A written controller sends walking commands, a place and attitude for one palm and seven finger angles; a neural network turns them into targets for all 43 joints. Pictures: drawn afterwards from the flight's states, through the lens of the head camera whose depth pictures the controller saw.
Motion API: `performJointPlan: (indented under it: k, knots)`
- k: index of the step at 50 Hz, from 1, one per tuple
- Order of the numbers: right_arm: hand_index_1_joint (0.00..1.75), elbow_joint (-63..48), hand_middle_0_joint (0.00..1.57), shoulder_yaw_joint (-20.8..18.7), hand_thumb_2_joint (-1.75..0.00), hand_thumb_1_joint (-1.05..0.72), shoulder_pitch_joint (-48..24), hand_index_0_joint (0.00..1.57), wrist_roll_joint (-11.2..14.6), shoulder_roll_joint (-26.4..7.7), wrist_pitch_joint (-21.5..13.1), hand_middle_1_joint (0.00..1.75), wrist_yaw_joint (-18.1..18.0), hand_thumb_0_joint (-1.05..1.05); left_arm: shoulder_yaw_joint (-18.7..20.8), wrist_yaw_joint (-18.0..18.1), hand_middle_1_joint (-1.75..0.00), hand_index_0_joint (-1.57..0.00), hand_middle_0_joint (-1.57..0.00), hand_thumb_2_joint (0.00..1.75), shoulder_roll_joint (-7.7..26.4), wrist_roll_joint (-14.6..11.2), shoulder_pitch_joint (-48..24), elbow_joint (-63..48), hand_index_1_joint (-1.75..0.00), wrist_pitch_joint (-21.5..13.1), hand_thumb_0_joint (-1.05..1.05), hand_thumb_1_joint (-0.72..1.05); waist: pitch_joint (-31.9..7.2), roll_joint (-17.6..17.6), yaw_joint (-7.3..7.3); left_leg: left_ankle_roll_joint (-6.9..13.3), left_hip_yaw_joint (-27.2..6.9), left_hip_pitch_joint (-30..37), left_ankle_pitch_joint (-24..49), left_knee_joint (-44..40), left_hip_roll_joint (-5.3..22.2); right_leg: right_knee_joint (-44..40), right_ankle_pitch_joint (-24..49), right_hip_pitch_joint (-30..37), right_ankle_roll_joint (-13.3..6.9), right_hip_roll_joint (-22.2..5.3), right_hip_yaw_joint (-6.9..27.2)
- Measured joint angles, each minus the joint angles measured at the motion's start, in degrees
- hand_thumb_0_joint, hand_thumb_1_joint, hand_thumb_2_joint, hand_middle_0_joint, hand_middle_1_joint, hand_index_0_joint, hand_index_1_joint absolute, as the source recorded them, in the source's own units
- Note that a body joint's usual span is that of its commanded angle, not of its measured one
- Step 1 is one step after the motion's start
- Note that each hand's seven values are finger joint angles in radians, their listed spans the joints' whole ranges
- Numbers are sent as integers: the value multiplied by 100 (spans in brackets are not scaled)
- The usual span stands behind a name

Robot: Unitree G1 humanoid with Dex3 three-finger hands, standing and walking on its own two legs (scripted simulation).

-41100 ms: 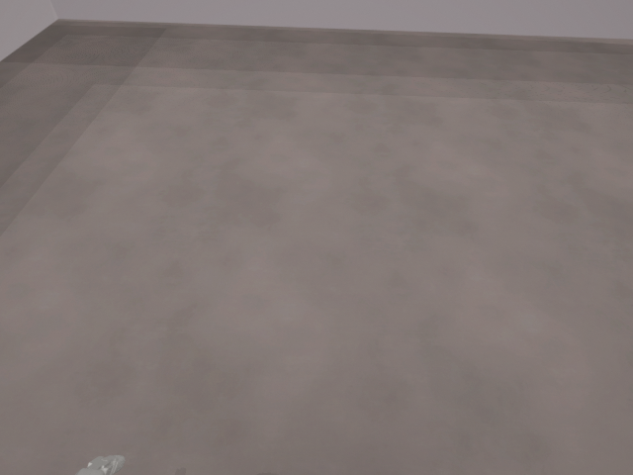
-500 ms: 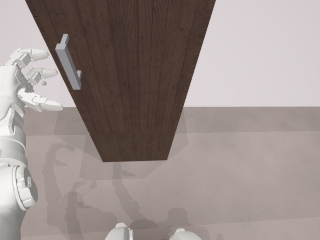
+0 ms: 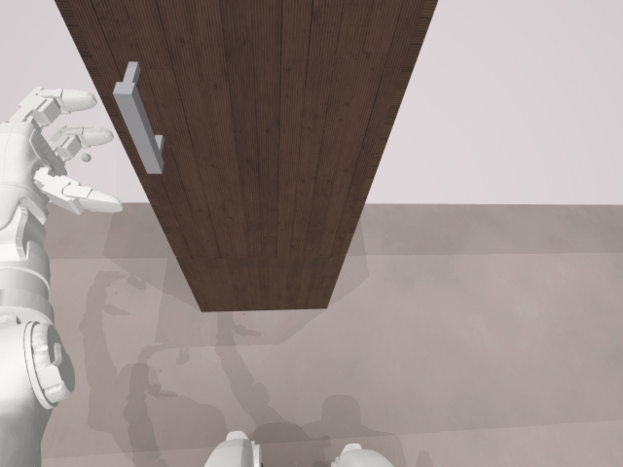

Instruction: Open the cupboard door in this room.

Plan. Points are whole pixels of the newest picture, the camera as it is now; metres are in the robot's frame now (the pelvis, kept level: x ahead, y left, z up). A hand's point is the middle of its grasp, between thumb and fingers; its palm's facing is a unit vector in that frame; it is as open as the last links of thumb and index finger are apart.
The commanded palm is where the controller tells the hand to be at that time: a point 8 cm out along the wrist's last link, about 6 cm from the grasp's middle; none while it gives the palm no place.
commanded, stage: move the hooked fingers beside the handle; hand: left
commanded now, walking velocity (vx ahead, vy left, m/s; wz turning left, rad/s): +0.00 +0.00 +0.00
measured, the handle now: (144, 121) +0.52 +0.20 +0.11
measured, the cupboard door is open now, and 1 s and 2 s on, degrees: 0 0 0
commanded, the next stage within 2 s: slide the fingers in behind the handle in 0.44 s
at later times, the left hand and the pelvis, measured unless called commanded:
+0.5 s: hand (74, 166) +0.45 +0.26 +0.11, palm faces +0.03 -1.00 +0.01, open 14.0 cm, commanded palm +0.43 +0.30 +0.10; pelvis +0.00 +0.00 +0.00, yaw +1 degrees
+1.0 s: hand (108, 162) +0.45 +0.23 +0.11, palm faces +0.02 -1.00 +0.02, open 14.0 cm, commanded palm +0.43 +0.27 +0.10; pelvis -0.01 -0.01 +0.00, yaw +0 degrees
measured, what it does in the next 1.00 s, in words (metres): stands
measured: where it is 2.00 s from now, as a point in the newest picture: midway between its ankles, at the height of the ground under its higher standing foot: outside the picture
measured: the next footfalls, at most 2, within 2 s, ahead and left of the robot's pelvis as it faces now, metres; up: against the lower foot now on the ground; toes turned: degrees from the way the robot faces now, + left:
none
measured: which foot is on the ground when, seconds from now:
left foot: down 0.00-1.00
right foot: down 0.00-1.00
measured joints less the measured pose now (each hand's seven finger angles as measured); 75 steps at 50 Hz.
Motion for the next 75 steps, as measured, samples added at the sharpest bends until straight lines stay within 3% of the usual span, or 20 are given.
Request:
performJointPlan:
  k: [7, 13, 23, 32, 52, 66, 75]
  knots:
    - [30, -53, 20, 6, -89, -90, 3, 20, 7, 39, 53, 30, 37, 0, 125, 43, -120, -30, -30, 30, -54, -14, 235, -165, -120, -21, -2, -50, -39, 5, 3, 3, 39, 128, -30, -45, 13, -53, -8, 114, 4, 11, 43]
    - [30, -68, 20, 2, -89, -90, -8, 20, 41, 48, 97, 30, 47, 0, 35, -42, -120, -30, -30, 30, -151, -162, 443, -306, -120, -3, -2, -50, -80, 28, 90, 1, 34, 278, -30, -103, 5, -114, -7, 268, 1, 7, 40]
    - [30, -38, 20, 20, -89, -90, -199, 20, 38, 6, 6, 30, -22, 0, -70, -53, -120, -30, -30, 30, -93, -120, 192, -35, -120, -124, -2, -50, -5, -15, 115, -30, -72, 185, 29, -31, -22, -19, -5, 206, -33, -9, -68]
    - [30, -19, 20, 19, -89, -90, -183, 20, 19, -35, -57, 30, -32, 0, -124, -11, -120, -30, -30, 30, -29, -52, -49, 98, -120, -31, -2, -50, 21, -21, 35, -46, -89, 44, 75, 12, -11, 54, 21, 53, -51, 3, -84]
    - [30, 53, 20, 12, -89, -90, 1, 20, 7, 69, -36, 30, 47, 0, -145, 332, -120, -30, -30, 30, -376, -5, 143, -87, -120, -73, -2, -50, -13, 19, -4, -59, -15, 186, 69, -57, 18, 33, 22, 139, -62, 25, -3]
    - [30, 50, 20, -54, -89, -90, -117, 20, -9, 65, -92, 30, 88, 0, -487, 620, -120, -30, -30, 30, -739, -6, 146, -294, -120, -74, -2, -50, -17, 16, 72, -69, -56, 222, 63, -56, -21, 47, -13, 192, -69, -6, -45]
    - [30, -12, 20, -53, -89, -90, -128, 20, -22, 102, -72, 30, 156, 0, -497, 842, -120, -30, -30, 30, -929, 54, 278, -437, -120, -56, -2, -50, -51, 34, 66, -80, -7, 314, 48, -91, -4, 50, -27, 244, -79, 6, 8]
